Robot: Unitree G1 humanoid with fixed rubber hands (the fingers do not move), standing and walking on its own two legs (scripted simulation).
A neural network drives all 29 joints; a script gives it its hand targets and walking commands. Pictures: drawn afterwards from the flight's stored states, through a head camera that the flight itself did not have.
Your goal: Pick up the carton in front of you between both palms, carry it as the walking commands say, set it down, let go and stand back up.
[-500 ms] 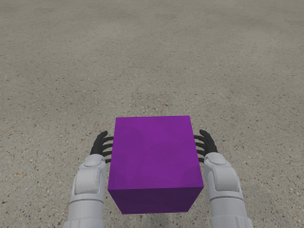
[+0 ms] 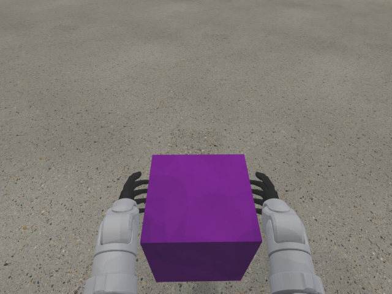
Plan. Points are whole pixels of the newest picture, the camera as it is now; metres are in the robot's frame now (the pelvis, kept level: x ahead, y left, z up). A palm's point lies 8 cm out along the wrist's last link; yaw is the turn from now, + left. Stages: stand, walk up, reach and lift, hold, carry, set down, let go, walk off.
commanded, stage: hold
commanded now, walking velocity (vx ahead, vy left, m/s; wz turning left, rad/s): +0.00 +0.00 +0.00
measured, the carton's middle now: (198, 220) +0.30 +0.00 -0.04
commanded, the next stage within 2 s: set down in 0.32 s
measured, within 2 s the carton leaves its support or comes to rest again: neither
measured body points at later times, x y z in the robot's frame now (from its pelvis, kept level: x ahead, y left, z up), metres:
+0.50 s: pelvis -0.04 +0.00 -0.01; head -0.10 +0.00 +0.44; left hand +0.28 +0.14 +0.04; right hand +0.28 -0.16 +0.04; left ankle +0.03 +0.11 -0.74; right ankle +0.01 -0.11 -0.74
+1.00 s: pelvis -0.04 +0.00 -0.08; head +0.16 -0.01 +0.32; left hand +0.34 +0.14 -0.17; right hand +0.35 -0.17 -0.16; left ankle +0.03 +0.11 -0.74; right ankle +0.01 -0.11 -0.74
